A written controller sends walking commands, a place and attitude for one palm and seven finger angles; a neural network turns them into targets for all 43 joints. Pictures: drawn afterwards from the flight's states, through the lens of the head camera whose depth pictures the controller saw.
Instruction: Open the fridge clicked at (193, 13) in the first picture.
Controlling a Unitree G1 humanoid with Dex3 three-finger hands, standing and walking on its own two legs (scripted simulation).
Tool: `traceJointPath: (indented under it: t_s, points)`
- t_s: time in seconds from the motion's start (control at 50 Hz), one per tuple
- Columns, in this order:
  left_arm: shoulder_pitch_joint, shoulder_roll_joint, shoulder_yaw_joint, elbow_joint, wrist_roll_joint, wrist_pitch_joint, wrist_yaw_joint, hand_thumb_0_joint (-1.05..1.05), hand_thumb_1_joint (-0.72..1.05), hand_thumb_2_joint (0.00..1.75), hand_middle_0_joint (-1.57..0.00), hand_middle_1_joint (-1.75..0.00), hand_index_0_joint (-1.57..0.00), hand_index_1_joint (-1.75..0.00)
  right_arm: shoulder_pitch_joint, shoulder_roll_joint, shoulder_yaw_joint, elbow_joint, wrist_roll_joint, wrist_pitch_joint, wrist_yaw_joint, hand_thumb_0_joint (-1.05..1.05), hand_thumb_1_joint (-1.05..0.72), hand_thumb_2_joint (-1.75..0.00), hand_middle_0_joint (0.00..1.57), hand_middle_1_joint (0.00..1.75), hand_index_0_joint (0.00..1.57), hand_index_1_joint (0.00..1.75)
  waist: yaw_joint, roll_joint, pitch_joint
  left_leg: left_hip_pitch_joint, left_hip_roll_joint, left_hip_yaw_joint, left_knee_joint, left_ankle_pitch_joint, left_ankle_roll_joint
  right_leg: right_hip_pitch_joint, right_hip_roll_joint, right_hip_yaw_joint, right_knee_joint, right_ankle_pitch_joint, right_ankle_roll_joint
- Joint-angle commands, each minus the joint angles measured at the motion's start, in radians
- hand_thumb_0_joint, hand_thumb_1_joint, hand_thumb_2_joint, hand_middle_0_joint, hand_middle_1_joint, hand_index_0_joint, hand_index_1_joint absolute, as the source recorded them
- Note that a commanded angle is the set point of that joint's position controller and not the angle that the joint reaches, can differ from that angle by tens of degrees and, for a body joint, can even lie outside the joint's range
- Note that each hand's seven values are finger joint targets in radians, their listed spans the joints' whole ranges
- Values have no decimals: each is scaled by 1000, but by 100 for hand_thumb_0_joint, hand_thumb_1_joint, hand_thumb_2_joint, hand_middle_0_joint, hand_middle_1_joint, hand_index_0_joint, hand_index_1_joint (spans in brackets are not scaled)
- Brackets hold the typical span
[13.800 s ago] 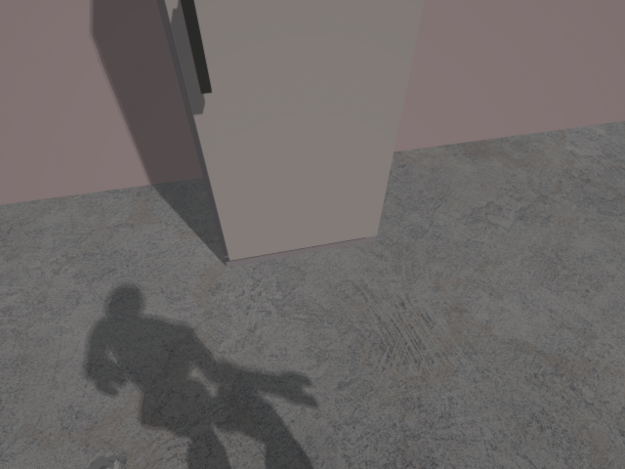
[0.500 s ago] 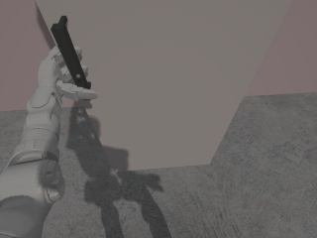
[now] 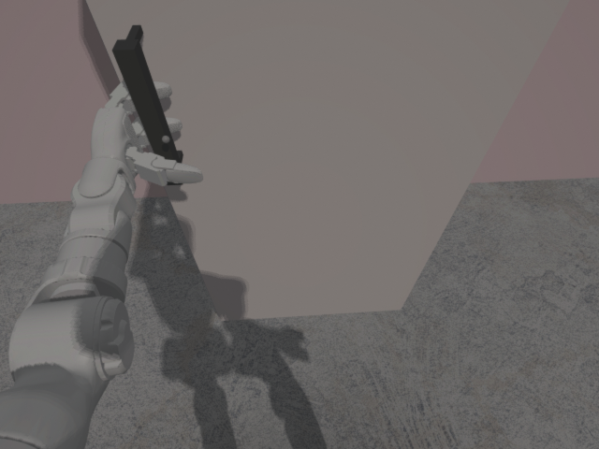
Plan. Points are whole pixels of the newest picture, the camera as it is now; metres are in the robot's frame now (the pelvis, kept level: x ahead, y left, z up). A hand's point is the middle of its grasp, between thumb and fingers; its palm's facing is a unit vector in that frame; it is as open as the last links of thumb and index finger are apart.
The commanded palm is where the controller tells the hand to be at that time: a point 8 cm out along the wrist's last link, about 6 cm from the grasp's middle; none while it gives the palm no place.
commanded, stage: slide the fingers in behind the handle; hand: left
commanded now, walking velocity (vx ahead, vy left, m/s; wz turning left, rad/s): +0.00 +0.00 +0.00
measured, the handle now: (158, 113) +0.54 +0.19 +0.16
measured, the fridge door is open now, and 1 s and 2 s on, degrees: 0 0 0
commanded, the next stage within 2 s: grip the handle and tug to test in 0.18 s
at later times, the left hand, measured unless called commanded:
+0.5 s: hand (165, 138) +0.48 +0.17 +0.16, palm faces +0.05 -1.00 +0.00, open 12.9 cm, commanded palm +0.45 +0.22 +0.16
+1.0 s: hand (165, 137) +0.48 +0.17 +0.16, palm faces +0.06 -1.00 +0.00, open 6.1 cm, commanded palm +0.45 +0.22 +0.16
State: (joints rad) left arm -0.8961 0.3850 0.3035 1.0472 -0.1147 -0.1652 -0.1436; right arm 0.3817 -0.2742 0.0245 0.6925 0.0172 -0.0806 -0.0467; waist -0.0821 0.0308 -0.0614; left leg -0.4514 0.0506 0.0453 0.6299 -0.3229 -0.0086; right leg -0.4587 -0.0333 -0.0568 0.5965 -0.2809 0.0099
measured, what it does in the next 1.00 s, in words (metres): stands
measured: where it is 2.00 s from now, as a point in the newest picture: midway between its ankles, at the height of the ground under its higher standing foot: outside the picture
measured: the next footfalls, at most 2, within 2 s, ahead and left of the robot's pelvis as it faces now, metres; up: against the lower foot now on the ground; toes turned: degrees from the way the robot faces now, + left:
none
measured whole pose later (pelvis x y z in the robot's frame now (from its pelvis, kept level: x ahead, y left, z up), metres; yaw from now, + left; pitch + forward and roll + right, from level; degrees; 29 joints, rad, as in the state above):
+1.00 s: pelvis +0.01 +0.00 +0.00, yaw -1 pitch +8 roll -1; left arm -0.83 0.37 0.33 0.96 -0.12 -0.12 -0.15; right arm 0.37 -0.27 0.02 0.68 0.02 -0.05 -0.05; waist -0.08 0.03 -0.07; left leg -0.42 0.06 0.05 0.61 -0.33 -0.01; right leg -0.43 -0.02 -0.05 0.58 -0.28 0.01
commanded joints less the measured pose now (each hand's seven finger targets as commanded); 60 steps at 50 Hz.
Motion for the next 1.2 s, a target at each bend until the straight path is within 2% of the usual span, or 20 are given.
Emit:
traceJointPath:
  t_s: [0.0, 0.08, 0.12, 0.14, 0.18, 0.24, 0.26, 0.38, 0.4, 0.46, 0.58, 0.7, 0.74, 0.78, 0.86, 0.96, 1.0, 1.04, 1.1, 1.18]
  points:
    - [-521, 153, -21, -247, -8, -71, -6, 0, -50, 30, -30, -120, -30, -120, 65, -146, -56, -88, 3, -39, -4, 0, -90, -90, 20, 30, 20, 30, -25, 30, -366, 210, -29, -53, -60, 324, 25, 132, 52, 11, -34, 330, -37]
    - [-537, 165, -10, -236, -10, -71, -1, 0, -50, 30, -30, -120, -30, -120, 68, -150, -55, -84, 1, -40, -5, 0, -90, -90, 20, 30, 20, 30, -30, -10, -345, 192, -30, -50, -60, 296, 30, 134, 53, 11, -41, 322, -36]
    - [-534, 184, 4, -223, -5, -70, -4, 0, -50, 30, -30, -120, -30, -120, 63, -148, -54, -81, 1, -39, -6, 0, -90, -90, 20, 30, 20, 30, -23, 14, -347, 183, -33, -48, -62, 287, 28, 138, 51, 14, -38, 324, -37]
    - [-553, 156, -24, -224, -5, -68, -9, 0, -50, 30, -30, -120, -30, -120, 60, -144, -50, -82, 2, -39, -5, 0, -90, -90, 20, 30, 20, 30, -33, 32, -338, 182, -36, -45, -63, 279, 29, 131, 50, 16, -40, 322, -37]
    - [-531, 192, 8, -214, -6, -72, -7, 0, -50, 30, -30, -120, -30, -120, 65, -150, -52, -85, 1, -39, -8, 0, -90, -90, 20, 30, 20, 30, -22, -12, -340, 168, -34, -49, -63, 281, 32, 149, 51, 12, -39, 323, -38]
    - [-532, 206, 18, -203, -4, -68, -13, 0, -50, 30, -30, -120, -30, -120, 63, -147, -51, -85, 2, -35, -7, 0, -90, -90, 20, 30, 20, 30, -20, 25, -353, 162, -40, -40, -60, 278, 31, 156, 48, 20, -37, 340, -37]
    - [-551, 191, 5, -219, -7, -69, -17, 0, -50, 30, -30, -120, -30, -120, 64, -146, -51, -87, 1, -36, -7, 0, -90, -90, 20, 30, 20, 30, -29, 6, -358, 167, -40, -41, -58, 284, 33, 157, 49, 17, -37, 350, -36]
    - [-484, 239, 50, -251, -15, -81, -26, 0, -22, 42, -33, -124, -33, -124, 57, -149, -55, -105, 2, -31, -9, 0, -90, -90, 20, 30, 20, 30, -4, -1, -396, 168, -41, -31, -53, 326, 37, 210, 50, 22, -31, 399, -36]
    - [-474, 220, 36, -256, -20, -77, -29, 0, -17, 44, -33, -125, -33, -125, 49, -145, -52, -107, 5, -30, -7, 0, -90, -90, 20, 30, 20, 30, -2, 32, -382, 169, -41, -29, -55, 317, 35, 197, 49, 23, -35, 388, -36]
    - [-460, 216, 33, -258, -20, -64, -33, 0, -3, 50, -35, -127, -35, -127, 46, -146, -54, -108, 7, -25, -7, 0, -90, -90, 20, 30, 20, 30, -7, 7, -355, 159, -39, -25, -61, 304, 37, 194, 51, 22, -42, 388, -35]
    - [-434, 259, 68, -285, -22, -58, -33, 0, 25, 62, -38, -131, -38, -131, 46, -151, -56, -119, 7, -19, -11, 0, -90, -90, 20, 30, 20, 30, 8, 11, -372, 158, -41, -20, -63, 321, 40, 226, 49, 24, -39, 408, -37]
    - [-425, 228, 51, -306, -31, -45, -32, 0, 53, 74, -41, -135, -41, -135, 43, -149, -58, -118, 7, -16, -10, 0, -90, -90, 20, 30, 20, 30, 1, -3, -378, 172, -37, -22, -65, 346, 38, 225, 51, 22, -42, 423, -33]
    - [-399, 249, 72, -296, -27, -39, -30, 0, 62, 78, -42, -136, -42, -136, 41, -150, -59, -117, 8, -13, -11, 0, -90, -90, 20, 30, 20, 30, 10, 6, -368, 166, -37, -18, -66, 335, 36, 226, 50, 23, -43, 416, -35]
    - [-421, 207, 31, -308, -24, -37, -30, 0, 71, 82, -43, -137, -43, -137, 42, -148, -57, -121, 8, -13, -11, 0, -90, -90, 20, 30, 20, 30, -3, 5, -355, 174, -36, -23, -65, 350, 37, 211, 51, 18, -43, 413, -35]
    - [-419, 196, 29, -319, -20, -33, -19, 0, 90, 90, -45, -140, -45, -140, 45, -144, -62, -112, 6, -13, -8, 0, -90, -90, 20, 30, 20, 30, 1, 21, -375, 204, -33, -27, -61, 376, 33, 198, 52, 17, -43, 414, -36]
    - [-401, 241, 65, -310, -16, -28, -20, 0, 90, 90, -45, -140, -45, -140, 42, -147, -60, -113, 4, -7, -9, 0, -90, -90, 20, 30, 20, 30, 9, -9, -369, 175, -34, -22, -66, 371, 36, 230, 51, 19, -41, 439, -36]
    - [-402, 213, 42, -322, -21, -26, -23, 0, 90, 90, -45, -140, -45, -140, 35, -143, -58, -119, 6, -5, -9, 0, -90, -90, 20, 30, 20, 30, 5, 11, -363, 182, -34, -20, -66, 382, 36, 225, 49, 20, -42, 443, -35]
    - [-408, 226, 54, -298, -19, -20, -22, 0, 90, 90, -45, -140, -45, -140, 42, -145, -58, -114, 5, -3, -10, 0, -90, -90, 20, 30, 20, 30, 3, -15, -349, 171, -34, -22, -67, 370, 36, 222, 50, 19, -44, 438, -34]
    - [-415, 216, 44, -327, -17, -26, -22, 0, 90, 90, -45, -140, -45, -140, 34, -141, -59, -121, 6, -2, -9, 0, -90, -90, 20, 30, 20, 30, 7, 28, -370, 195, -34, -23, -63, 387, 34, 219, 50, 20, -41, 434, -37]
    - [-409, 195, 29, -328, -15, -27, -13, 0, 90, 90, -45, -140, -45, -140, 36, -141, -59, -122, 5, -4, -10, 0, -90, -90, 20, 30, 20, 30, 5, 9, -362, 199, -31, -28, -64, 389, 34, 208, 52, 16, -44, 418, -37]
